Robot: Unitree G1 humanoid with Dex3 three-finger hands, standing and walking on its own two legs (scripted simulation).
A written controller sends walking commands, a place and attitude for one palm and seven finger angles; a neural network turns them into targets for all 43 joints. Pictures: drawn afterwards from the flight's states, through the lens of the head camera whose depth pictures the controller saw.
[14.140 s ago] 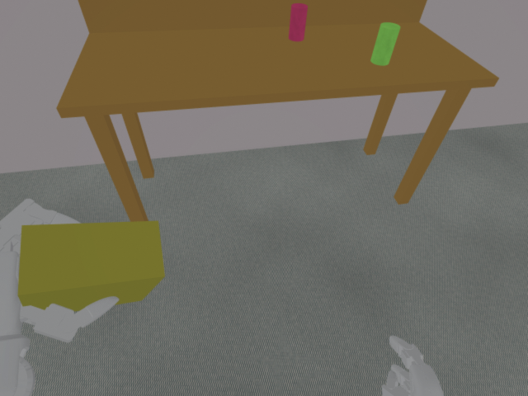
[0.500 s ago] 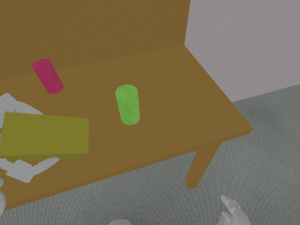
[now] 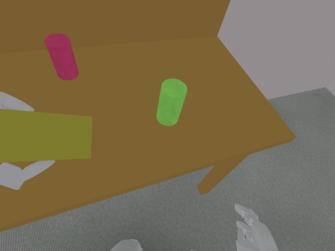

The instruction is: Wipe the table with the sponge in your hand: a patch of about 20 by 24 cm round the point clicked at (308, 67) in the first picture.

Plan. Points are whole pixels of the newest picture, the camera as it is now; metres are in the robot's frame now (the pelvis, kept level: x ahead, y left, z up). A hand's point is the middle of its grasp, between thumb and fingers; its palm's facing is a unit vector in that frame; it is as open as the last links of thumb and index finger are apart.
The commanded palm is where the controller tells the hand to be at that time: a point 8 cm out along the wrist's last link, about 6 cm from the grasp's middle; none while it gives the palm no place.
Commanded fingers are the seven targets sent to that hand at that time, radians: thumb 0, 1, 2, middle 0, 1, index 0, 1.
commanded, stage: come to a stop and stand still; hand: left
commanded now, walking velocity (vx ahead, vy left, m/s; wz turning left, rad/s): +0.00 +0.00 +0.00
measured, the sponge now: (52, 138) +0.25 +0.25 +0.15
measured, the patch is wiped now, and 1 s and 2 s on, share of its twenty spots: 0.00 0.00 0.00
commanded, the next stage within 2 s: none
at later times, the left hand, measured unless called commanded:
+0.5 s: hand out of the picture +0.12 +0.27 +0.17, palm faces +0.39 -0.85 -0.36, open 10.6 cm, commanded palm +0.07 +0.29 +0.19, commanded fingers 0.00 0.10 1.30 -1.20 -1.60 -1.20 -1.60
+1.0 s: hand out of the picture +0.04 +0.26 +0.16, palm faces +0.36 -0.89 -0.29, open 10.6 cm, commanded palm -0.02 +0.29 +0.19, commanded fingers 0.00 0.10 1.30 -1.20 -1.60 -1.20 -1.60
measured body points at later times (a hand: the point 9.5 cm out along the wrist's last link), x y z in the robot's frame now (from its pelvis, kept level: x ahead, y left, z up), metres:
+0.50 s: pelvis -0.08 +0.01 +0.00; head -0.07 +0.04 +0.45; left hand +0.10 +0.31 +0.19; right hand +0.08 -0.23 -0.07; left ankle +0.04 +0.07 -0.72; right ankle -0.05 -0.11 -0.73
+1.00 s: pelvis -0.19 +0.02 -0.03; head -0.20 +0.06 +0.42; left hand +0.02 +0.30 +0.17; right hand -0.01 -0.22 -0.08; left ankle -0.11 +0.14 -0.73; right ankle -0.08 -0.10 -0.70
